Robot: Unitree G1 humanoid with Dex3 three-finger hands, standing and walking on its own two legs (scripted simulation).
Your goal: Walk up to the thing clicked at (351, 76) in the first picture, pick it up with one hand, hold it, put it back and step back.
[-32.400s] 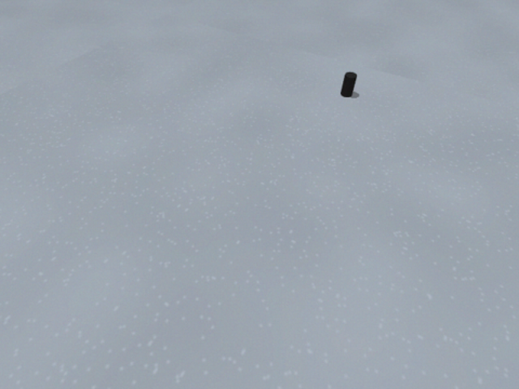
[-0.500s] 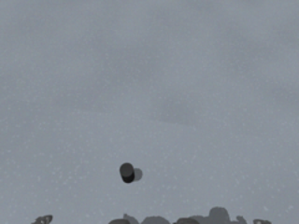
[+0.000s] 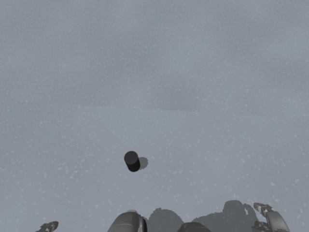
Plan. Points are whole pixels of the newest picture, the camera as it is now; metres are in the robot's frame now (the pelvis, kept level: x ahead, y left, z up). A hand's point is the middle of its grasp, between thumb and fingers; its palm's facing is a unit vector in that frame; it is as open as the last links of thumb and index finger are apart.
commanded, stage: step back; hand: left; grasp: from the side
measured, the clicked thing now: (132, 161) +0.51 +0.15 -0.68
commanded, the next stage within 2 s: none
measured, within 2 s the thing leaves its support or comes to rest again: neither
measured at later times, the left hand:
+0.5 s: hand out of the picture -0.02 +0.28 -0.14, palm faces +0.05 -0.94 -0.34, open 7.4 cm
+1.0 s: hand out of the picture -0.20 +0.24 -0.11, palm faces +0.00 -0.89 -0.45, open 7.4 cm
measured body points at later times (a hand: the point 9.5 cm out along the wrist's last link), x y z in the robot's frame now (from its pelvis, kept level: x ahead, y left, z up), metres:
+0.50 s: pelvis -0.12 +0.01 +0.02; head -0.07 +0.05 +0.46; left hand -0.02 +0.33 -0.12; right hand -0.01 -0.29 -0.09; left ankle -0.09 +0.12 -0.72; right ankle -0.13 -0.13 -0.63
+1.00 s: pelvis -0.28 -0.03 +0.02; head -0.23 -0.06 +0.46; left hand -0.20 +0.28 -0.08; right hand -0.20 -0.36 -0.12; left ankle -0.30 +0.12 -0.64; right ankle -0.26 -0.14 -0.72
